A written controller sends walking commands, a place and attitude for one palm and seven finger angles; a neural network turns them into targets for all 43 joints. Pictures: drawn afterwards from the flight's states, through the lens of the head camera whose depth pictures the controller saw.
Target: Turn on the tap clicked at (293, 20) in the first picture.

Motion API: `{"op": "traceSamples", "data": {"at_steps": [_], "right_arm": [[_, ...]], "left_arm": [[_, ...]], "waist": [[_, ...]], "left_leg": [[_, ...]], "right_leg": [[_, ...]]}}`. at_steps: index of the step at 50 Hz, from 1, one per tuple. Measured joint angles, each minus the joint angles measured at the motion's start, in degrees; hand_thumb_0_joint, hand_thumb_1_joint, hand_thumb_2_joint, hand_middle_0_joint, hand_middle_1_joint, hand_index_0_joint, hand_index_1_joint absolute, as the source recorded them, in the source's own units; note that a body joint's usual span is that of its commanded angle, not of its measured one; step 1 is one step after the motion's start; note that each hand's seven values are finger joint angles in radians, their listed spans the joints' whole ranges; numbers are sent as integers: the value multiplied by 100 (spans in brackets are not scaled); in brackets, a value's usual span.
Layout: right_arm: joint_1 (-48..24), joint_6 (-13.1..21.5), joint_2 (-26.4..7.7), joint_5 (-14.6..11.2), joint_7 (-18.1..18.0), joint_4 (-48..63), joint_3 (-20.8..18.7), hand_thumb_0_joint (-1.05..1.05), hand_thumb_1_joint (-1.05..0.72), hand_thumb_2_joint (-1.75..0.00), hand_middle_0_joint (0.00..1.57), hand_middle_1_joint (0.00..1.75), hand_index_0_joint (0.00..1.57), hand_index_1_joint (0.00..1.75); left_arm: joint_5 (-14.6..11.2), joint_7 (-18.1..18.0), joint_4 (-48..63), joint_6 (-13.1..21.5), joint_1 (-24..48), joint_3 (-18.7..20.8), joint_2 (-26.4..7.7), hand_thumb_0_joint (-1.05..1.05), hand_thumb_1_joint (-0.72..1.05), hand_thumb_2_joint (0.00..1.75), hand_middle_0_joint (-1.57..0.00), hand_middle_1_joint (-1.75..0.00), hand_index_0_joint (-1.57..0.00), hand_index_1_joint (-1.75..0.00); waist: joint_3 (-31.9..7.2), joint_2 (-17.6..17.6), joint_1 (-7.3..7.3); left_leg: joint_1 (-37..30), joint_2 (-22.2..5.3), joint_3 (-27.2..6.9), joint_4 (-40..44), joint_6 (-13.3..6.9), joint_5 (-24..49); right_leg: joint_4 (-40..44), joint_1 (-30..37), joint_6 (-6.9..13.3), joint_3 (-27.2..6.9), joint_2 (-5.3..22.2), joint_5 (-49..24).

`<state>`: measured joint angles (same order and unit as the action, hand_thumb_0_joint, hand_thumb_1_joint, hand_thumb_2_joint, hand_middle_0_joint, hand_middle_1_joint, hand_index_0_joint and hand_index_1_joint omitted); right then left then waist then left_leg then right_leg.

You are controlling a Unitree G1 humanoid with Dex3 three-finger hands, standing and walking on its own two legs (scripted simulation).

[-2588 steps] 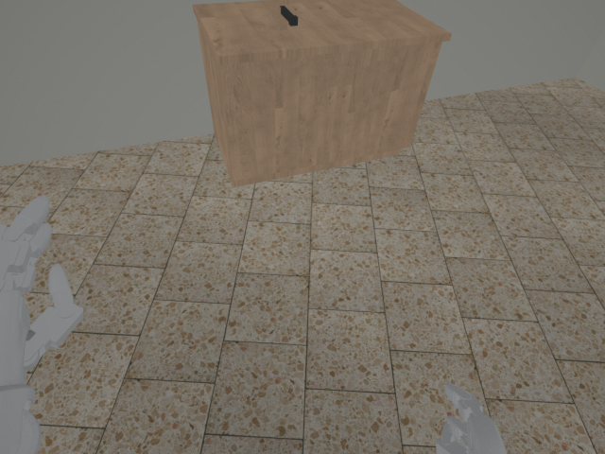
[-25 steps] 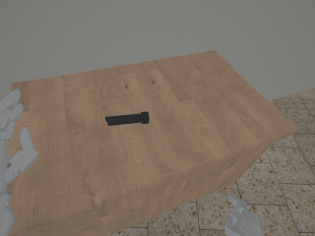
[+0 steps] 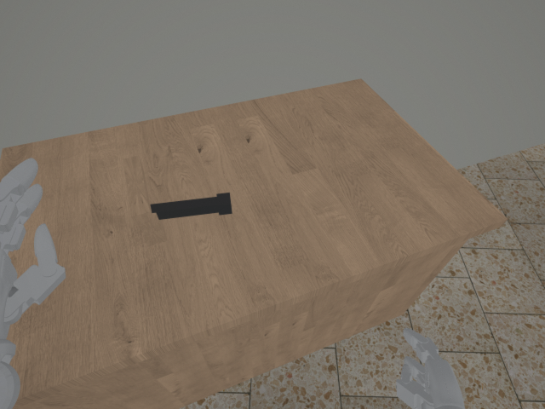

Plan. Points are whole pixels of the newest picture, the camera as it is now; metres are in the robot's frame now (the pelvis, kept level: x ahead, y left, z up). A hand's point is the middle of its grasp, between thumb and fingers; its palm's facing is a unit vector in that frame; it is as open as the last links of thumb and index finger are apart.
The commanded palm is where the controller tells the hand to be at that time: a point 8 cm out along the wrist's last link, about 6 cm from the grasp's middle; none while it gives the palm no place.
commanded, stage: shuffle to correct the standing spot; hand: left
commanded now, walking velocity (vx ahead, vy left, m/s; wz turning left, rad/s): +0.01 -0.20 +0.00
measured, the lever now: (224, 203) +0.45 +0.12 +0.00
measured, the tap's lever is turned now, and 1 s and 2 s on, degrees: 79 79 79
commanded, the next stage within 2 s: none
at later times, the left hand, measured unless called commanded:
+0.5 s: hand (84, 277) +0.22 +0.22 +0.16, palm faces +0.32 -0.86 -0.40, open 7.5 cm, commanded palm +0.16 +0.26 +0.18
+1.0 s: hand (77, 282) +0.21 +0.22 +0.16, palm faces +0.33 -0.87 -0.37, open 7.5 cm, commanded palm +0.16 +0.26 +0.18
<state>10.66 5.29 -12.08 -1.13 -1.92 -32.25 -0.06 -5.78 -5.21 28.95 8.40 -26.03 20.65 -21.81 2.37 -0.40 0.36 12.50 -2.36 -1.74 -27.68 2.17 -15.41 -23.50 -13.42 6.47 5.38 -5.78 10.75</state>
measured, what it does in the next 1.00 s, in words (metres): stands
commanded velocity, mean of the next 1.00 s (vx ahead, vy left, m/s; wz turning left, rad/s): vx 0.02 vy -0.20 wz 0.00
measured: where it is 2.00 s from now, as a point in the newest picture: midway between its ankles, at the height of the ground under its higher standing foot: outside the picture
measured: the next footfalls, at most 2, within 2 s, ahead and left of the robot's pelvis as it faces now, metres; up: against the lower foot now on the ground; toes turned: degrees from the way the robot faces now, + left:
none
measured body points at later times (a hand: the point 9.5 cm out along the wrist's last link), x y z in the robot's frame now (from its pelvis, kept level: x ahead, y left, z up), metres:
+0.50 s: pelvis +0.00 -0.02 +0.00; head +0.02 -0.02 +0.45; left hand +0.19 +0.26 +0.18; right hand +0.16 -0.26 -0.09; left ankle -0.01 +0.15 -0.74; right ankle +0.02 -0.04 -0.74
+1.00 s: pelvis +0.00 -0.02 +0.00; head +0.02 +0.00 +0.45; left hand +0.19 +0.27 +0.18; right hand +0.16 -0.25 -0.08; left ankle -0.01 +0.15 -0.74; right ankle +0.02 -0.04 -0.74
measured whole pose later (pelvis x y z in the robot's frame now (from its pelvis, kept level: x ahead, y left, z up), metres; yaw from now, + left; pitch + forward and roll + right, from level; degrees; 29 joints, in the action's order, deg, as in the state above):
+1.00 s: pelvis +0.00 -0.02 +0.00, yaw +0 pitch +0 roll +0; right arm 12.0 2.8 -11.7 -1.7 -2.2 -32.6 0.7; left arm -6.2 -5.7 30.4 6.0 -28.0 20.5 -22.2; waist 1.9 -1.2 0.2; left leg 13.6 -4.4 -1.8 -28.8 1.8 -16.0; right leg -22.6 -13.8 5.9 5.7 -7.7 10.1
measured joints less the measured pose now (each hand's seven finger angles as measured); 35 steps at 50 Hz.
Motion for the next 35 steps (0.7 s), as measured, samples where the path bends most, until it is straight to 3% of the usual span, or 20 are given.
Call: {"op": "traceSamples", "data": {"at_steps": [7, 18, 27, 35], "right_arm": [[17, -81, -23, -22, -17, 21, -22, 1, -91, -90, 20, 30, 20, 30], [57, -182, -9, -22, -30, 16, -5, 1, -91, -90, 20, 30, 20, 30], [102, -220, 37, -44, -16, -3, 43, 1, -91, -90, 20, 30, 20, 30], [81, -213, 48, -11, -33, 4, 56, 1, -91, -90, 20, 30, 20, 30]], "left_arm": [[-38, -30, 121, -81, -74, -13, -18, 1, 88, 90, -21, -30, -21, -31], [-32, -29, 170, -104, -77, 105, -140, 1, 89, 90, -21, -30, -21, -31], [-44, -19, 149, -187, -181, 34, -90, 1, 89, 90, -21, -30, -21, -31], [3, -52, 255, -166, -53, 72, -139, 2, 88, 90, -21, -30, -21, -31]], "waist": [[-55, -28, -46], [35, -5, -62], [23, -20, -60], [64, -69, -35]], "left_leg": [[119, -105, -44, -174, -67, -108], [41, -174, -22, -80, 90, -46], [149, -210, -38, -190, -130, -107], [34, -209, -26, -15, 143, 23]], "right_leg": [[-32, -57, 92, 47, -112, 28], [-24, -32, 11, 31, -165, 13], [55, -53, 65, 53, -214, -47], [34, -27, -143, 44, -184, -39]]}}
